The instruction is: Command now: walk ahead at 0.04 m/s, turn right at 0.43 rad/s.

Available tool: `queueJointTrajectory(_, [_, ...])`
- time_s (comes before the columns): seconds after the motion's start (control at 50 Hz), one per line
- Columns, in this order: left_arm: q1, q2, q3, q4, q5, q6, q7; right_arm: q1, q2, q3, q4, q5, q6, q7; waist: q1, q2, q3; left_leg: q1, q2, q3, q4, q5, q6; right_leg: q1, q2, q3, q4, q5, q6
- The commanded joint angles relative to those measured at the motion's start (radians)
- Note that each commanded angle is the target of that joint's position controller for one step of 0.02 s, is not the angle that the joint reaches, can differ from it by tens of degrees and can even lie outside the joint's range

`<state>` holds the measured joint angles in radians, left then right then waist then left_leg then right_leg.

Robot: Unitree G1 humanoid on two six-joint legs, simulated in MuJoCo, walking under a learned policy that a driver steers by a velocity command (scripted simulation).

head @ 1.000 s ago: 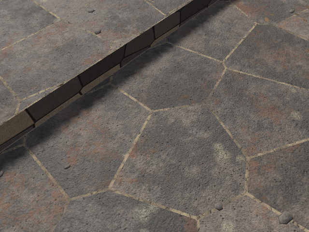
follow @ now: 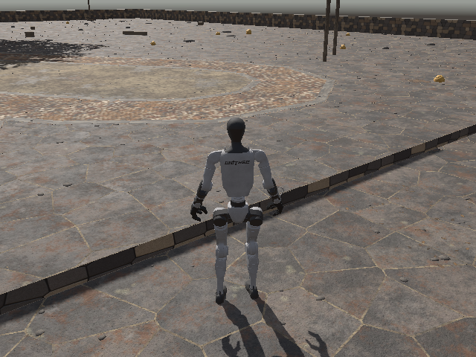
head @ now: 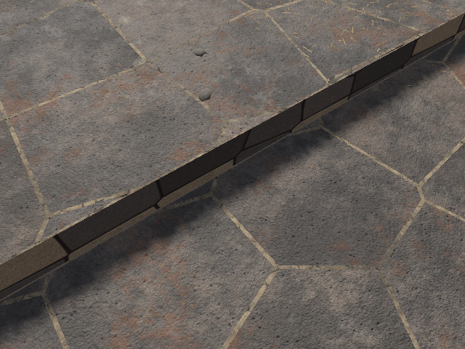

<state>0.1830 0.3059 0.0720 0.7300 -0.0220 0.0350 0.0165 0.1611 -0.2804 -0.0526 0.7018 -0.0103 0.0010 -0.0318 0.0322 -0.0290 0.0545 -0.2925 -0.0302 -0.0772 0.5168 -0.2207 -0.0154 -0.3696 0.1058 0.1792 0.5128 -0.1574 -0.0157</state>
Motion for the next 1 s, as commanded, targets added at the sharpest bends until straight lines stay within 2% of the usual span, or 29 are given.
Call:
queueJointTrajectory(0.02, [-0.051,0.089,0.024,-0.114,-0.002,-0.017,0.008,0.077,-0.228,-0.066,-0.046,-0.047,-0.013,0.000,-0.044,0.313,-0.095,0.144,0.393,-0.393,-0.259,0.160,0.245,-0.204,0.026,-0.060,0.277,-0.416,0.008])
queueJointTrajectory(0.04, [-0.005,0.151,0.047,-0.092,0.012,-0.022,0.006,0.027,-0.176,-0.049,-0.072,-0.047,-0.018,-0.003,-0.030,0.238,-0.098,0.125,0.417,-0.373,-0.243,0.249,0.279,-0.205,-0.029,-0.039,0.480,-0.430,0.042])
queueJointTrajectory(0.06, [0.034,0.164,0.058,-0.063,0.004,-0.015,0.005,-0.021,-0.136,-0.038,-0.084,-0.032,-0.022,-0.008,-0.006,0.172,-0.095,0.127,0.365,-0.280,-0.215,0.295,0.244,-0.206,-0.037,-0.041,0.564,-0.386,0.056])
queueJointTrajectory(0.1, [0.064,0.131,0.054,-0.040,0.005,0.008,0.013,-0.056,-0.117,-0.031,-0.086,-0.001,-0.025,-0.010,-0.004,0.139,-0.081,0.173,0.307,-0.163,-0.176,0.376,0.203,-0.255,-0.056,-0.054,0.659,-0.302,0.094])
queueJointTrajectory(0.14, [0.027,0.095,0.041,-0.065,-0.002,0.016,0.007,-0.033,-0.122,-0.032,-0.075,-0.002,-0.015,-0.012,-0.024,0.154,-0.071,0.187,0.275,-0.080,-0.174,0.439,0.211,-0.260,-0.073,-0.102,0.626,-0.256,0.120])
queueJointTrajectory(0.24, [-0.067,0.065,0.016,-0.140,-0.003,0.015,-0.020,0.006,-0.177,-0.057,-0.059,-0.001,0.010,-0.015,-0.079,0.202,-0.109,0.240,0.310,-0.014,-0.163,0.452,0.233,-0.151,-0.128,-0.177,0.362,-0.241,0.125])
queueJointTrajectory(0.32, [-0.045,0.095,0.027,-0.157,-0.002,0.023,-0.036,0.001,-0.206,-0.070,-0.046,0.021,0.009,0.001,-0.068,0.219,-0.114,0.219,0.339,0.012,-0.125,0.448,0.219,-0.031,-0.115,-0.234,0.176,-0.204,0.079])
queueJointTrajectory(0.36, [0.017,0.097,0.036,-0.140,0.002,0.026,-0.040,-0.019,-0.197,-0.070,-0.037,0.042,0.003,0.003,-0.022,0.197,-0.118,0.169,0.319,0.060,-0.040,0.389,0.161,0.100,-0.089,-0.260,-0.029,-0.047,0.024])
queueJointTrajectory(0.38, [0.055,0.129,0.050,-0.131,0.004,0.026,-0.031,0.038,-0.165,-0.063,-0.012,0.038,-0.004,0.008,-0.014,0.126,-0.136,0.086,0.277,0.119,0.061,0.274,0.092,0.234,-0.091,-0.207,-0.121,0.100,-0.014])
queueJointTrajectory(0.4, [0.096,0.251,0.081,-0.143,0.005,0.023,-0.013,0.056,-0.106,-0.044,-0.033,-0.010,-0.009,0.014,-0.030,-0.156,-0.168,-0.166,0.170,0.219,0.345,-0.107,-0.016,0.435,-0.320,0.105,-0.129,0.489,-0.108])
queueJointTrajectory(0.42, [0.087,0.286,0.080,-0.165,0.036,0.005,-0.018,-0.039,-0.092,-0.035,-0.089,-0.023,-0.012,0.006,0.010,-0.271,-0.183,-0.369,0.033,0.127,0.564,-0.477,-0.066,0.413,-0.504,0.354,-0.134,0.638,-0.330])
queueJointTrajectory(0.44, [0.095,0.233,0.066,-0.161,0.047,-0.016,-0.026,-0.084,-0.141,-0.050,-0.088,-0.006,-0.010,0.001,0.049,-0.136,-0.205,-0.374,0.056,0.024,0.680,-0.462,-0.060,0.383,-0.477,0.306,-0.160,0.537,-0.353])
queueJointTrajectory(0.46, [0.048,0.204,0.056,-0.155,0.040,-0.029,-0.023,-0.084,-0.146,-0.055,-0.083,0.011,-0.005,-0.002,0.015,-0.104,-0.161,-0.377,0.072,0.006,0.692,-0.377,-0.048,0.343,-0.414,0.221,-0.161,0.447,-0.296])
queueJointTrajectory(0.48, [-0.004,0.181,0.051,-0.158,0.021,-0.031,-0.016,-0.061,-0.144,-0.059,-0.062,0.008,0.000,-0.011,-0.010,-0.062,-0.135,-0.378,0.081,-0.001,0.653,-0.299,-0.048,0.314,-0.358,0.169,-0.161,0.356,-0.241])
queueJointTrajectory(0.5, [-0.051,0.147,0.036,-0.162,0.008,-0.028,-0.009,-0.033,-0.157,-0.063,-0.046,0.003,0.007,-0.017,-0.031,-0.074,-0.130,-0.360,0.088,0.003,0.629,-0.240,-0.057,0.296,-0.340,0.126,-0.162,0.350,-0.216])
queueJointTrajectory(0.6, [-0.081,0.044,-0.012,-0.129,0.040,-0.032,0.005,0.028,-0.077,-0.031,0.000,0.013,0.013,0.002,-0.046,-0.095,-0.163,-0.142,0.105,0.035,0.396,-0.094,-0.080,0.221,-0.274,-0.020,-0.174,0.309,-0.191])
queueJointTrajectory(0.64, [-0.067,0.053,-0.014,-0.101,0.051,-0.034,0.002,0.002,-0.067,-0.019,-0.003,0.011,0.014,0.011,-0.017,-0.114,-0.134,-0.055,0.111,0.046,0.262,-0.097,-0.074,0.184,-0.282,-0.022,-0.195,0.197,-0.197])
queueJointTrajectory(0.68, [-0.063,0.090,-0.006,-0.078,0.054,-0.034,-0.004,-0.007,-0.108,-0.025,-0.008,0.019,0.016,0.013,-0.004,-0.115,-0.091,-0.025,0.101,0.062,0.198,-0.124,-0.062,0.157,-0.307,0.012,-0.208,0.090,-0.212])
queueJointTrajectory(0.72, [-0.080,0.123,0.003,-0.067,0.040,-0.029,-0.003,0.001,-0.135,-0.032,-0.013,0.024,0.014,0.012,-0.014,-0.099,-0.052,-0.029,0.086,0.077,0.136,-0.125,-0.044,0.154,-0.326,0.039,-0.191,0.052,-0.212])
queueJointTrajectory(0.76, [-0.074,0.133,0.009,-0.051,0.023,-0.024,0.004,0.027,-0.130,-0.029,-0.010,0.017,0.007,0.013,-0.037,-0.066,-0.042,0.006,0.074,0.087,0.011,0.000,-0.016,0.167,-0.319,0.028,-0.152,0.081,-0.182])
queueJointTrajectory(0.78, [-0.047,0.129,0.011,-0.039,0.021,-0.025,0.009,0.028,-0.147,-0.031,-0.018,0.010,0.004,0.013,-0.036,-0.034,-0.048,0.026,0.089,0.055,-0.030,0.136,0.004,0.176,-0.296,0.007,-0.120,0.077,-0.147])
queueJointTrajectory(0.8, [-0.023,0.122,0.014,-0.044,0.033,-0.029,0.014,0.027,-0.195,-0.042,-0.028,0.007,0.002,0.010,-0.008,0.051,-0.068,0.053,0.134,-0.010,-0.004,0.366,0.033,0.163,-0.237,-0.048,-0.050,0.032,-0.104])
queueJointTrajectory(0.82, [-0.028,0.100,0.013,-0.058,0.043,-0.031,0.018,0.033,-0.218,-0.053,-0.018,0.020,0.003,0.010,0.013,0.171,-0.089,0.039,0.165,-0.092,-0.023,0.368,0.091,0.147,-0.144,-0.150,0.007,-0.022,-0.054])
queueJointTrajectory(0.84, [-0.077,0.085,0.012,-0.066,0.046,-0.029,0.024,0.044,-0.204,-0.055,-0.025,0.025,0.002,0.012,-0.020,0.211,-0.089,0.031,0.214,-0.189,-0.088,0.314,0.147,0.123,-0.083,-0.222,0.104,-0.073,-0.008])
queueJointTrajectory(0.88, [-0.131,0.039,0.010,-0.087,0.034,-0.020,0.027,0.064,-0.194,-0.052,-0.029,0.009,-0.003,0.006,-0.053,0.283,-0.087,0.098,0.301,-0.361,-0.167,0.305,0.248,-0.014,-0.024,-0.196,0.243,-0.262,0.014])
queueJointTrajectory(0.9, [-0.140,0.043,0.013,-0.096,0.029,-0.017,0.023,0.078,-0.197,-0.054,-0.032,0.003,-0.014,0.006,-0.073,0.295,-0.093,0.145,0.337,-0.413,-0.183,0.347,0.284,-0.090,-0.025,-0.148,0.370,-0.433,0.015])
queueJointTrajectory(0.92, [-0.128,0.055,0.020,-0.096,0.020,-0.017,0.018,0.081,-0.208,-0.058,-0.033,0.002,-0.024,0.004,-0.071,0.249,-0.108,0.177,0.349,-0.416,-0.175,0.392,0.296,-0.136,-0.044,-0.108,0.471,-0.491,0.018])
queueJointTrajectory(0.96, [-0.097,0.050,0.020,-0.088,0.015,-0.022,0.012,0.021,-0.212,-0.066,-0.041,0.029,-0.018,-0.002,-0.036,0.168,-0.117,0.192,0.289,-0.334,-0.143,0.378,0.228,-0.137,-0.083,-0.096,0.359,-0.414,0.033])
queueJointTrajectory(1.0, [-0.085,0.028,0.012,-0.078,0.014,-0.033,0.002,-0.008,-0.209,-0.070,-0.049,0.038,0.015,-0.010,-0.044,0.183,-0.141,0.159,0.236,-0.294,-0.124,0.380,0.195,-0.035,-0.060,-0.132,0.219,-0.295,0.059])
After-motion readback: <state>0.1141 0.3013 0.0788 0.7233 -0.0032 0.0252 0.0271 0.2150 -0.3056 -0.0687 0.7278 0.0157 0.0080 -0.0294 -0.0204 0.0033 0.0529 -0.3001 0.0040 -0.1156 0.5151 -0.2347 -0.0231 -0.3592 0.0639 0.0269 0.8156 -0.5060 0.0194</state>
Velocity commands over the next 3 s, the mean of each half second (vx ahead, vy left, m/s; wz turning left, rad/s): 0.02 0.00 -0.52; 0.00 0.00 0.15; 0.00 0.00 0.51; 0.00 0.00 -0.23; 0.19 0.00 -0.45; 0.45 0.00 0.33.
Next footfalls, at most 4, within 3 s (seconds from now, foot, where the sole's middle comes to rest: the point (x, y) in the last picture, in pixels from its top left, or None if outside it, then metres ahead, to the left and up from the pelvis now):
0.38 right None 0.03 -0.14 -0.77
0.78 left None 0.09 0.08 -0.77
1.08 right None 0.03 -0.16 -0.77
1.58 left None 0.03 0.09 -0.77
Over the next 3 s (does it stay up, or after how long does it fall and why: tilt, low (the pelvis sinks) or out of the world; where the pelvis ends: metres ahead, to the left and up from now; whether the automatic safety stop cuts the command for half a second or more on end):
stays up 0.31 -0.07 0.01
